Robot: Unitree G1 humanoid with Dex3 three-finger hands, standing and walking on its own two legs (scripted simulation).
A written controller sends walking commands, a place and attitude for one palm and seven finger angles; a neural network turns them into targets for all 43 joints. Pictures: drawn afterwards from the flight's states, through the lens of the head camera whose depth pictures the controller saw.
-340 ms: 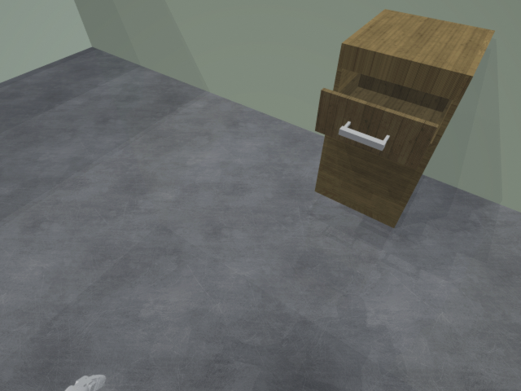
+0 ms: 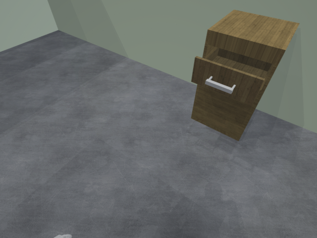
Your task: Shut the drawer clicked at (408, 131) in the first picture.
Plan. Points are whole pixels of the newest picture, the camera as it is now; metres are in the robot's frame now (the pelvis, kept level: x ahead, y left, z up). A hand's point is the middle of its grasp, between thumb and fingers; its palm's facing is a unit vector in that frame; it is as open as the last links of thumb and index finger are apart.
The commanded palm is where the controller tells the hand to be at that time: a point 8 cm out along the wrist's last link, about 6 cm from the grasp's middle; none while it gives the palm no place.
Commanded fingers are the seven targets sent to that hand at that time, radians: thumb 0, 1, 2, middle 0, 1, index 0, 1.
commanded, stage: stand and wait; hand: left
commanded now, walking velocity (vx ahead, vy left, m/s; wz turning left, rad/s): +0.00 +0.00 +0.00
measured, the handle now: (220, 84) +0.94 -0.29 -0.17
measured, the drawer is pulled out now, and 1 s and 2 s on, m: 0.18 0.18 0.18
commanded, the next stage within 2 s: look at it before walking up in 0.48 s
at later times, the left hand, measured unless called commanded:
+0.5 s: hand out of the picture +0.06 +0.24 -0.15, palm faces -0.02 -0.94 -0.35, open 7.4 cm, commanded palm none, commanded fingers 0.00 0.90 0.90 -0.20 -0.30 -0.20 -0.30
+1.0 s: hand out of the picture +0.07 +0.24 -0.15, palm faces -0.03 -0.94 -0.34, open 7.4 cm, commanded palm none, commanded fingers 0.00 0.90 0.90 -0.20 -0.30 -0.20 -0.30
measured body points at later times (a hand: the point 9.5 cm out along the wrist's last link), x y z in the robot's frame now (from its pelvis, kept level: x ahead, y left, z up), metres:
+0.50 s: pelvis -0.01 -0.01 +0.00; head -0.01 -0.01 +0.45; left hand +0.06 +0.29 -0.12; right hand +0.06 -0.30 -0.13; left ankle -0.01 +0.13 -0.74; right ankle -0.01 -0.12 -0.74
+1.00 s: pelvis -0.01 -0.01 +0.00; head -0.01 -0.01 +0.45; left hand +0.07 +0.29 -0.13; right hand +0.07 -0.30 -0.13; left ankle -0.01 +0.13 -0.74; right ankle -0.01 -0.12 -0.74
